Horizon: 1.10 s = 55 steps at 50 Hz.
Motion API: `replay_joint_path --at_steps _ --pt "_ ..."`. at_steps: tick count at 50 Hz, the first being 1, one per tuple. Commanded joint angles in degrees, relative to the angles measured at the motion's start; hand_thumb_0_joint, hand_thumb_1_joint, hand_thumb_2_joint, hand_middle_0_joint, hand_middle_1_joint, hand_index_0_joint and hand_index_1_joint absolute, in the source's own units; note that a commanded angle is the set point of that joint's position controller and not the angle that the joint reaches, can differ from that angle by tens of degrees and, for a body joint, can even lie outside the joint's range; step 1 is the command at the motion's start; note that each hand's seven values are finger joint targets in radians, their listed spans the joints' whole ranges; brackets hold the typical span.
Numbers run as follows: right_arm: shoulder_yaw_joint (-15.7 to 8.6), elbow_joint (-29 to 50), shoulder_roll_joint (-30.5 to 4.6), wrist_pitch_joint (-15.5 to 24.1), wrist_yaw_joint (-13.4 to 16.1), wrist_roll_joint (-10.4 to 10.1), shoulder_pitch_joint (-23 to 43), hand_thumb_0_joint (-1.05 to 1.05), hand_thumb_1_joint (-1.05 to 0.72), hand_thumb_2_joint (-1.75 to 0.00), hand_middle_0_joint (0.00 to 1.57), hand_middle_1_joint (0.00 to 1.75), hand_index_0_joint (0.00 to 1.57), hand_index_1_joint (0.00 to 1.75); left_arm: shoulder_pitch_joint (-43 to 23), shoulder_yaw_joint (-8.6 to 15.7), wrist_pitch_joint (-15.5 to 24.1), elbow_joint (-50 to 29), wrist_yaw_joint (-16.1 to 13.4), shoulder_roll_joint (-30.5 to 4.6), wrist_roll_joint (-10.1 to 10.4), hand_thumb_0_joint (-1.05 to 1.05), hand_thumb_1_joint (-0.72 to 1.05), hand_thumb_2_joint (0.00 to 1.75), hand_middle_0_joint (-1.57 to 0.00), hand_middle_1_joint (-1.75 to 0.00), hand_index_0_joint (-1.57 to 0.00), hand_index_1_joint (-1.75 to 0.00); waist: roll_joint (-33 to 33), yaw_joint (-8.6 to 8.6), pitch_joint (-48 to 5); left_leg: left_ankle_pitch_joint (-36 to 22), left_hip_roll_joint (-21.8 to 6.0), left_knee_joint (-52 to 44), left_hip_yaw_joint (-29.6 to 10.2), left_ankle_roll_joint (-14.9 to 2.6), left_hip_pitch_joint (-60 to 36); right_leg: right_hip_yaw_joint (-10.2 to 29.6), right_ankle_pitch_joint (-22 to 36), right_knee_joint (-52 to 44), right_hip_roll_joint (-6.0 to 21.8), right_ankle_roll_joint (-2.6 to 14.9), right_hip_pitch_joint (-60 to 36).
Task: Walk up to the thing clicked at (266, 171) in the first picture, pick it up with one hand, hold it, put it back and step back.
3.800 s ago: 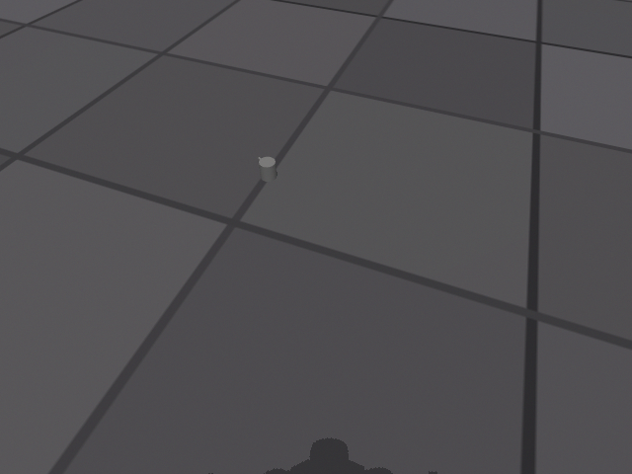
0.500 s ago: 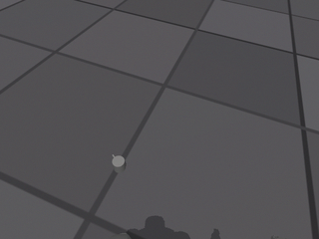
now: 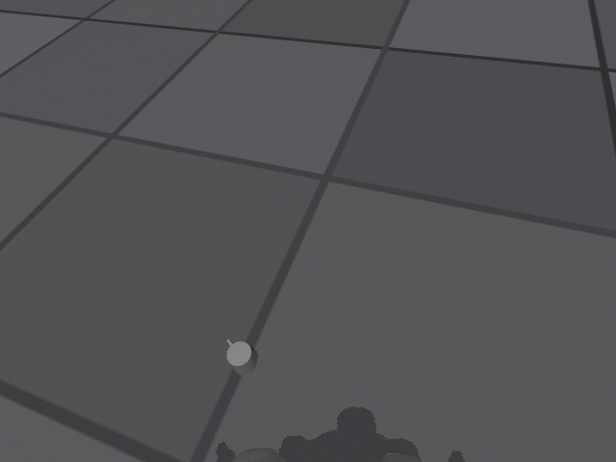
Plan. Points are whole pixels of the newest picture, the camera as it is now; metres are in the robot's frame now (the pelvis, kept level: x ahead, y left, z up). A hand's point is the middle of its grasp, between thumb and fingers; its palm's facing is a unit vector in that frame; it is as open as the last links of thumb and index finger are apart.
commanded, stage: walk up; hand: left
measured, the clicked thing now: (238, 354) +0.52 +0.30 -0.72
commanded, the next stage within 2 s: none
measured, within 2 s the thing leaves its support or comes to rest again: neither
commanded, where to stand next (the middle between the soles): +0.12 +0.04 m, yaw +1 degrees
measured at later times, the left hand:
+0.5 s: hand out of the picture +0.07 +0.29 -0.16, palm faces +0.01 -0.94 -0.35, open 7.4 cm
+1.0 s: hand out of the picture +0.09 +0.29 -0.14, palm faces +0.01 -0.94 -0.35, open 7.4 cm
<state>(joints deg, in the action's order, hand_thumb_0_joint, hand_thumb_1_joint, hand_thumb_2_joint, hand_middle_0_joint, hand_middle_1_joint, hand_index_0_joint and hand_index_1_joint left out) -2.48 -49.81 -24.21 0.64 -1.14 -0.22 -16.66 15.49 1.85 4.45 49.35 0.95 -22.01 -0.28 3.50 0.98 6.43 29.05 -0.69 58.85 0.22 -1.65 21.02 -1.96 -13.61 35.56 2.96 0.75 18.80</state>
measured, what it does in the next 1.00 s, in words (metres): steps on the spot: left foot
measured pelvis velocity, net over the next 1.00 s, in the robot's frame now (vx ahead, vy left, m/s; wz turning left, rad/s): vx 0.03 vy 0.03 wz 0.02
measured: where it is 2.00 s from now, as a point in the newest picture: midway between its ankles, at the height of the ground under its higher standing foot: outside the picture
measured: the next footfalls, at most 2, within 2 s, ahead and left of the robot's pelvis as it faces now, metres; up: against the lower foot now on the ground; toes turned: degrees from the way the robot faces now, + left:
left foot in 0.22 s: +0.11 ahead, +0.15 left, +0.00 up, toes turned +3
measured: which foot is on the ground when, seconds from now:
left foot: up 0.00-0.20, down 0.22-1.00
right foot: down 0.00-1.00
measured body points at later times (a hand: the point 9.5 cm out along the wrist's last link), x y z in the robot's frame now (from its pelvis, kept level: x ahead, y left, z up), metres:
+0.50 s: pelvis +0.01 +0.03 +0.00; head +0.03 +0.05 +0.44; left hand +0.07 +0.34 -0.14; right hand +0.13 -0.27 -0.11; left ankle +0.07 +0.15 -0.73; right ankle +0.03 -0.11 -0.73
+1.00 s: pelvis +0.03 +0.03 +0.02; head +0.03 +0.03 +0.47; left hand +0.09 +0.33 -0.11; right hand +0.12 -0.27 -0.12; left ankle +0.07 +0.15 -0.73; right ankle +0.03 -0.11 -0.73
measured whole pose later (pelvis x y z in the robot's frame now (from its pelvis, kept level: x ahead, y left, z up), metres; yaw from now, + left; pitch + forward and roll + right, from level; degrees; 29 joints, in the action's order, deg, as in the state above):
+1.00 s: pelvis +0.03 +0.03 +0.02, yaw +1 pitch -3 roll -1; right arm -0.7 -65.9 -20.3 0.0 -1.6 0.1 -4.6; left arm 6.6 -0.2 1.5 65.4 0.1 -20.3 -0.4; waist 1.0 0.5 3.2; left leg 8.2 -1.5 22.8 0.8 0.3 11.9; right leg -1.3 -11.8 21.3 1.7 -1.7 6.7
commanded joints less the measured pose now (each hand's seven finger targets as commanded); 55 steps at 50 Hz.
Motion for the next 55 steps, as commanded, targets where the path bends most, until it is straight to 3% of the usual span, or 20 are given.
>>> replay_joint_path --at_steps 1,4,6,8,10,11,12,13,14,15,17,19,21,22,23,25,27,32,49,55 --pt "-2.9 2.5 -9.7 0.4 0.8 -0.4 -4.5 0.00 -0.90 -0.90 0.20 0.30 0.20 0.30 2.4 4.0 0.9 -2.4 -2.0 -16.3 0.3 0.00 0.90 0.90 -0.20 -0.30 -0.20 -0.30 -12.9 -0.59 -6.1 -5.1 -1.4 0.7 -4.1 0.32 6.8 12.1 23.3 -12.5 11.5 10.03 -9.3" --pt "-2.6 1.6 -8.6 -0.2 0.6 0.0 -1.8 0.00 -0.90 -0.90 0.20 0.30 0.20 0.30 0.4 3.5 0.6 -3.2 -2.3 -14.9 -0.5 0.00 0.90 0.90 -0.20 -0.30 -0.20 -0.30 -12.3 -0.10 -7.4 -6.6 -1.5 -8.2 -2.2 1.24 3.1 7.9 23.6 -11.0 10.8 10.51 -6.6" --pt "-2.4 1.2 -7.5 -0.2 0.7 0.2 -0.4 0.00 -0.90 -0.90 0.20 0.30 0.20 0.30 -1.8 3.5 0.2 -3.7 -2.3 -15.4 -0.8 0.00 0.90 0.90 -0.20 -0.30 -0.20 -0.30 -14.9 -0.44 -7.7 -8.5 -2.3 -14.2 -0.7 1.49 -0.4 7.5 24.6 -9.3 12.0 10.91 -4.3" --pt "-2.6 0.3 -7.7 0.1 0.9 0.2 0.7 0.00 -0.90 -0.90 0.20 0.30 0.20 0.30 -3.2 3.2 -0.5 -3.2 -2.3 -15.8 -0.2 0.00 0.90 0.90 -0.20 -0.30 -0.20 -0.30 -14.4 -0.67 -8.4 -12.1 -1.3 -18.4 0.7 1.74 -4.6 6.9 27.4 -5.5 12.0 10.40 -2.4" --pt "-3.0 -1.0 -8.1 0.5 1.1 0.5 0.0 0.00 -0.90 -0.90 0.20 0.30 0.20 0.30 -5.1 2.9 -1.2 -3.1 -2.3 -15.6 0.5 0.00 0.90 0.90 -0.20 -0.30 -0.20 -0.30 -12.6 -2.10 -9.1 -19.6 0.1 -24.7 2.1 0.70 -9.8 6.5 21.5 -1.5 11.1 8.41 1.0" --pt "-3.2 -1.5 -9.2 0.6 1.2 0.8 0.7 0.00 -0.90 -0.90 0.20 0.30 0.20 0.30 -5.0 2.3 -1.7 -2.7 -2.3 -14.3 0.7 0.00 0.90 0.90 -0.20 -0.30 -0.20 -0.30 -10.6 -1.99 -8.2 -21.3 -0.5 -26.5 0.6 0.10 -11.8 6.8 15.4 -0.5 10.2 6.84 4.1" --pt "-3.7 -1.2 -11.4 0.8 1.3 1.2 2.0 0.00 -0.90 -0.90 0.20 0.30 0.20 0.30 -4.3 1.8 -2.1 -2.6 -2.2 -12.8 0.7 0.00 0.90 0.90 -0.20 -0.30 -0.20 -0.30 -5.5 -1.86 -8.1 -22.2 -4.7 -29.7 -5.4 -1.43 -12.5 5.7 7.2 1.0 7.8 4.62 6.9" --pt "-3.9 0.0 -14.2 1.1 1.3 1.6 4.7 0.00 -0.90 -0.90 0.20 0.30 0.20 0.30 -3.1 1.3 -2.6 -2.3 -2.1 -10.5 1.1 0.00 0.90 0.90 -0.20 -0.30 -0.20 -0.30 2.9 -0.04 -8.9 -19.9 -13.3 -35.1 -18.8 -4.87 -9.7 2.3 -4.2 6.0 1.6 1.21 7.0" --pt "-3.9 -0.2 -16.1 1.0 1.0 0.5 7.6 0.00 -0.90 -0.90 0.20 0.30 0.20 0.30 -3.7 2.0 -3.3 0.0 -2.6 -12.4 1.4 0.00 0.90 0.90 -0.20 -0.30 -0.20 -0.30 8.0 -0.25 -8.1 -12.9 -17.3 -38.1 -22.9 -10.16 -1.0 0.6 -16.8 10.7 -1.6 0.99 0.3" --pt "-3.9 -0.1 -15.6 0.8 0.9 0.8 10.3 0.00 -0.90 -0.90 0.20 0.30 0.20 0.30 -3.0 2.2 -3.5 1.5 -2.6 -13.6 0.9 0.00 0.90 0.90 -0.20 -0.30 -0.20 -0.30 7.8 0.38 -7.1 -8.2 -17.4 -39.1 -23.4 -11.37 2.5 2.1 -17.2 12.8 -0.4 0.84 -2.7" --pt "-2.5 -0.3 -12.6 0.6 1.0 1.2 11.4 0.00 -0.90 -0.90 0.20 0.30 0.20 0.30 -3.1 2.3 -3.4 3.2 -2.1 -12.7 0.7 0.00 0.90 0.90 -0.20 -0.30 -0.20 -0.30 7.6 0.39 -6.0 -9.1 -12.0 -38.0 -16.0 -8.19 2.9 1.9 -15.6 9.7 -1.0 1.16 -2.8" --pt "-2.2 -0.6 -12.1 0.6 1.0 0.9 13.9 0.00 -0.90 -0.90 0.20 0.30 0.20 0.30 -0.1 1.9 -2.8 5.3 -2.1 -11.7 0.7 0.00 0.90 0.90 -0.20 -0.30 -0.20 -0.30 9.2 2.08 -7.8 -17.3 -9.8 -33.1 -11.6 -5.75 -0.6 0.2 -6.9 0.4 -1.3 0.90 -5.2" --pt "-1.1 -1.7 -9.5 0.4 0.8 0.2 14.1 0.00 -0.90 -0.90 0.20 0.30 0.20 0.30 -0.9 1.7 -2.1 6.6 -2.5 -11.6 0.2 0.00 0.90 0.90 -0.20 -0.30 -0.20 -0.30 6.5 2.22 -10.5 -21.8 -8.8 -29.6 -9.9 -3.25 -2.0 3.4 0.9 -5.9 0.9 1.15 -9.7" --pt "-0.6 -2.0 -8.0 0.4 0.8 0.0 12.9 0.00 -0.90 -0.90 0.20 0.30 0.20 0.30 -2.9 1.7 -1.8 6.6 -2.5 -12.8 -0.2 0.00 0.90 0.90 -0.20 -0.30 -0.20 -0.30 3.4 0.99 -10.5 -21.1 -7.6 -29.1 -8.9 -1.92 -2.1 7.0 1.8 -7.9 2.9 1.89 -9.7" --pt "-0.6 -3.0 -8.1 0.3 0.7 0.1 12.0 0.00 -0.90 -0.90 0.20 0.30 0.20 0.30 -7.0 1.6 -1.7 6.0 -2.3 -14.0 -0.4 0.00 0.90 0.90 -0.20 -0.30 -0.20 -0.30 1.4 -1.11 -8.6 -14.5 -6.0 -31.5 -8.1 -1.00 -3.8 9.7 -3.3 -9.7 4.2 2.73 -4.7" --pt "-1.1 -4.7 -9.7 0.1 0.7 0.4 12.9 0.00 -0.90 -0.90 0.20 0.30 0.20 0.30 -10.2 1.0 -2.0 6.4 -1.7 -13.2 -0.3 0.00 0.90 0.90 -0.20 -0.30 -0.20 -0.30 0.6 -1.93 -5.3 -3.1 -6.8 -35.8 -10.0 -1.22 -5.9 7.6 -11.9 -10.6 3.0 2.12 0.4" --pt "-0.9 -5.1 -10.3 0.2 0.4 0.5 15.5 0.00 -0.90 -0.90 0.20 0.30 0.20 0.30 -8.5 0.4 -1.8 7.9 -1.4 -11.8 0.0 0.00 0.90 0.90 -0.20 -0.30 -0.20 -0.30 0.7 -0.68 -5.1 -0.3 -8.0 -37.4 -11.3 -1.74 -5.1 6.1 -11.7 -12.2 1.7 1.77 -1.3" --pt "-0.4 -7.5 -9.3 0.5 0.1 0.4 15.4 0.00 -0.90 -0.90 0.20 0.30 0.20 0.30 -9.5 0.5 -1.1 10.1 -1.2 -12.0 -0.1 0.00 0.90 0.90 -0.20 -0.30 -0.20 -0.30 -2.4 -1.17 -5.2 -7.3 -6.2 -37.8 -8.4 -0.64 -7.8 8.0 -8.3 -16.6 3.4 1.76 -2.5" --pt "-0.1 -12.4 -7.7 0.7 0.5 0.4 15.2 0.00 -0.90 -0.90 0.20 0.30 0.20 0.30 -11.7 0.5 -1.6 13.1 -1.5 -11.1 0.1 0.00 0.90 0.90 -0.20 -0.30 -0.20 -0.30 -3.7 -0.81 -9.0 -25.7 -6.4 -39.8 -5.5 0.54 -13.7 5.9 6.1 -19.6 4.7 0.24 -10.8" --pt "-0.3 -12.8 -7.8 0.7 0.7 0.6 15.6 0.00 -0.90 -0.90 0.20 0.30 0.20 0.30 -12.4 0.5 -2.1 13.5 -1.5 -10.6 0.0 0.00 0.90 0.90 -0.20 -0.30 -0.20 -0.30 -2.1 -0.70 -7.9 -24.3 -7.0 -42.0 -5.9 0.54 -12.3 4.9 5.7 -19.5 4.0 0.02 -12.0"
